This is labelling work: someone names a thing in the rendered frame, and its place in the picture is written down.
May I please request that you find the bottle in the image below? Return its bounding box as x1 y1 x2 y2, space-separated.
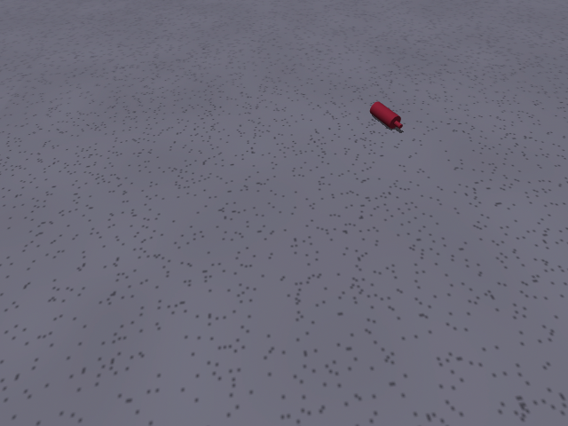
370 102 403 129

